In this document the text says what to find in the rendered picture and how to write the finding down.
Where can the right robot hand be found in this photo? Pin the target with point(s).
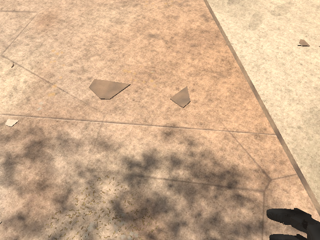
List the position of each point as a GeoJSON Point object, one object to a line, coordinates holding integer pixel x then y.
{"type": "Point", "coordinates": [298, 219]}

